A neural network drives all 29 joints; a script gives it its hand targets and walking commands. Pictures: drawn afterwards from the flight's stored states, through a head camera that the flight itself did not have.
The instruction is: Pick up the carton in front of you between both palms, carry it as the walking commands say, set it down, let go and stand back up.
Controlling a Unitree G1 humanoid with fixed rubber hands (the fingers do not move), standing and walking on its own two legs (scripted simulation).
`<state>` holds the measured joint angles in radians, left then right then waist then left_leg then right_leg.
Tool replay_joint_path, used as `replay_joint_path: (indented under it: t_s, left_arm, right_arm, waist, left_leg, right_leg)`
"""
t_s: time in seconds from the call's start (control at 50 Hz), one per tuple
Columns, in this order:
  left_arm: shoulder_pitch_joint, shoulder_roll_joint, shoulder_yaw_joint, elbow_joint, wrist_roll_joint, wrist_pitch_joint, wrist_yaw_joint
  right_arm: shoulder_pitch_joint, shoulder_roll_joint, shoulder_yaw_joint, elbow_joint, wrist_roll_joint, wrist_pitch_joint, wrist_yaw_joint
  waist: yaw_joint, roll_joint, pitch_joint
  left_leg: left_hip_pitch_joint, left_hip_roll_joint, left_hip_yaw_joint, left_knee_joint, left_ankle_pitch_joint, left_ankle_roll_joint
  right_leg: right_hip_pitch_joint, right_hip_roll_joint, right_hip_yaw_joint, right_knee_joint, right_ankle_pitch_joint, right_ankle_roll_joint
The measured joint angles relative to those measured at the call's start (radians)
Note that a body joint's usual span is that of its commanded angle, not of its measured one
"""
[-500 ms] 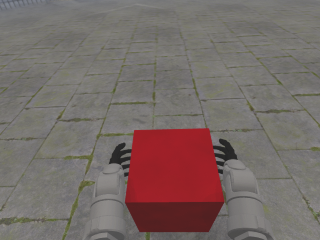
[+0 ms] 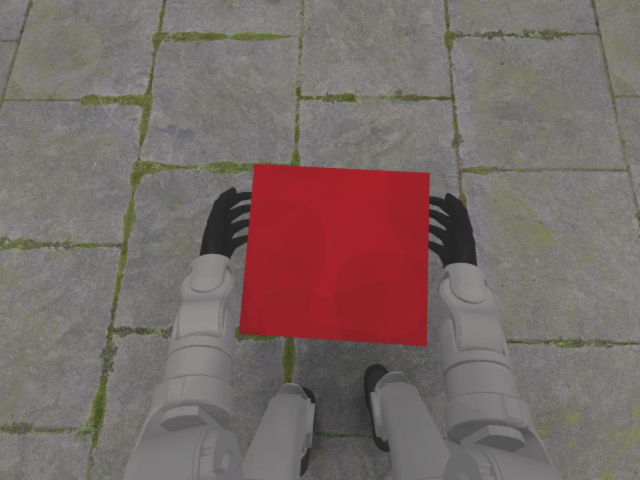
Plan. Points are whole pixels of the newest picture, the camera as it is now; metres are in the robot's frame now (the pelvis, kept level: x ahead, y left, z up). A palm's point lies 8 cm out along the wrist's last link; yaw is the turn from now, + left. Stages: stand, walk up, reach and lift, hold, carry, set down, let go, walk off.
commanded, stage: set down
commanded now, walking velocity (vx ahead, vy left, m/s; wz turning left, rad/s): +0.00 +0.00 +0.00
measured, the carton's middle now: (335, 261) +0.39 +0.00 -0.17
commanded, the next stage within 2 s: none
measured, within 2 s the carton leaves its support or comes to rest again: rests again in 1.88 s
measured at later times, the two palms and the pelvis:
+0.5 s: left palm (244, 238) +0.45 +0.15 -0.22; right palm (427, 252) +0.42 -0.15 -0.22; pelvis -0.01 +0.01 -0.13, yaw +0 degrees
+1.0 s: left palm (260, 238) +0.49 +0.15 -0.37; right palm (406, 260) +0.44 -0.14 -0.37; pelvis -0.05 +0.01 -0.25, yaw +1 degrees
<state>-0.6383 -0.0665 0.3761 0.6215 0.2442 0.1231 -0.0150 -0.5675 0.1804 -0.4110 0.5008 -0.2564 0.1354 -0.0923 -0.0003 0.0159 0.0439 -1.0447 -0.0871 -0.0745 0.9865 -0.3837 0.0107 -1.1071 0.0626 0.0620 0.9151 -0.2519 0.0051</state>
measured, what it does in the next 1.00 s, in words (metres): lowers itself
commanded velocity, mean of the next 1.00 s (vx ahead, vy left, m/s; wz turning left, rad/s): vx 0.00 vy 0.00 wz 0.00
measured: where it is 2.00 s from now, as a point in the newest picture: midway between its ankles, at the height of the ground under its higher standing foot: (341, 435)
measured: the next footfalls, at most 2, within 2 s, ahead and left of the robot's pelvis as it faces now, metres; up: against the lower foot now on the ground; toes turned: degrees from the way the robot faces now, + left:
none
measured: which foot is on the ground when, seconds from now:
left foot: down 0.00-1.00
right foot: down 0.00-1.00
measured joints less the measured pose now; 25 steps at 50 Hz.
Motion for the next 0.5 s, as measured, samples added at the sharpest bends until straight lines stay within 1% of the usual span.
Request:
replay_joint_path:
  t_s: [0.06,0.1,0.16,0.24,0.34,0.42,0.5]
  left_arm:
    - [-0.010,0.015,-0.036,-0.010,-0.056,-0.007,0.015]
    - [-0.025,0.018,-0.037,-0.006,-0.070,0.000,0.018]
    - [-0.059,0.018,-0.021,0.014,-0.064,0.024,0.019]
    - [-0.107,0.019,0.011,0.050,-0.038,0.056,0.017]
    - [-0.164,0.033,0.028,0.095,-0.019,0.067,0.016]
    - [-0.209,0.057,0.015,0.120,-0.028,0.059,0.021]
    - [-0.259,0.090,-0.013,0.140,-0.055,0.055,0.028]
  right_arm:
    - [-0.002,-0.017,0.022,-0.022,0.046,-0.006,-0.008]
    - [-0.014,-0.022,0.019,-0.023,0.057,0.001,-0.009]
    - [-0.044,-0.022,-0.008,-0.008,0.052,0.022,-0.004]
    - [-0.092,-0.018,-0.056,0.022,0.026,0.054,0.006]
    - [-0.146,-0.020,-0.092,0.052,0.004,0.068,0.008]
    - [-0.184,-0.030,-0.095,0.064,0.015,0.063,-0.003]
    - [-0.220,-0.043,-0.082,0.065,0.043,0.060,-0.022]
  waist:
    - [-0.002,0.002,-0.063]
    - [-0.003,0.003,-0.102]
    - [-0.005,0.003,-0.149]
    - [-0.010,0.001,-0.194]
    - [-0.017,-0.003,-0.228]
    - [-0.021,-0.008,-0.232]
    - [-0.023,-0.011,-0.219]
  left_leg:
    - [-0.130,-0.011,0.003,0.085,-0.029,0.003]
    - [-0.196,-0.016,0.007,0.137,-0.049,0.005]
    - [-0.274,-0.023,0.013,0.204,-0.075,0.009]
    - [-0.362,-0.030,0.020,0.277,-0.101,0.012]
    - [-0.478,-0.038,0.027,0.366,-0.128,0.013]
    - [-0.577,-0.043,0.031,0.446,-0.148,0.010]
    - [-0.671,-0.048,0.032,0.532,-0.169,0.005]
  right_leg:
    - [-0.130,0.002,0.008,0.085,-0.030,0.010]
    - [-0.197,0.004,0.011,0.137,-0.050,0.016]
    - [-0.276,0.007,0.016,0.204,-0.075,0.023]
    - [-0.366,0.010,0.022,0.279,-0.102,0.029]
    - [-0.484,0.015,0.027,0.370,-0.127,0.035]
    - [-0.584,0.021,0.027,0.449,-0.146,0.039]
    - [-0.678,0.029,0.024,0.531,-0.162,0.042]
